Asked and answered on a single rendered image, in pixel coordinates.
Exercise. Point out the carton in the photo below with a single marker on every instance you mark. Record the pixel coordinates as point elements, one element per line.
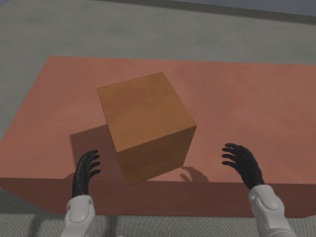
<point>151,128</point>

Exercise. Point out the right robot forearm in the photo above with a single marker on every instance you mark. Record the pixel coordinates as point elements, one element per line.
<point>268,210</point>

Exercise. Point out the robot left hand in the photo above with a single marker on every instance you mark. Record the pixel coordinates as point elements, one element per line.
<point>82,176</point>

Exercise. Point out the pedestal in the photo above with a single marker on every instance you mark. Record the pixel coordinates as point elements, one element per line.
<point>268,108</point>

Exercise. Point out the robot right hand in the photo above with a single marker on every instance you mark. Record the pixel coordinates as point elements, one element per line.
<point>245,164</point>

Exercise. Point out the left robot forearm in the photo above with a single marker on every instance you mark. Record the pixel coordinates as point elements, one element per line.
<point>80,219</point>

